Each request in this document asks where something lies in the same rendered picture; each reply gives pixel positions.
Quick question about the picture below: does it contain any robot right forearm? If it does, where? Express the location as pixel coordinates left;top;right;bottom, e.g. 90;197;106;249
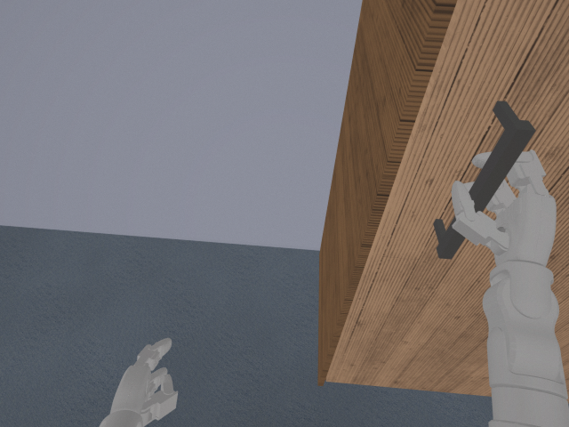
483;260;569;427

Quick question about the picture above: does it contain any wardrobe door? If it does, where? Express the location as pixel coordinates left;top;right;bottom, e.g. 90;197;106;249
326;0;569;404

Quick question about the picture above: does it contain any left robot hand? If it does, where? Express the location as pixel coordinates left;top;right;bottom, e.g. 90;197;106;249
110;338;178;427

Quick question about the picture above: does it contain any handle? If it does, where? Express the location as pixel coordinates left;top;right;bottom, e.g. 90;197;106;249
433;101;536;259

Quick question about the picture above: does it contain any right robot hand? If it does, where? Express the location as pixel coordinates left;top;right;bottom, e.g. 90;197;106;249
451;149;557;267

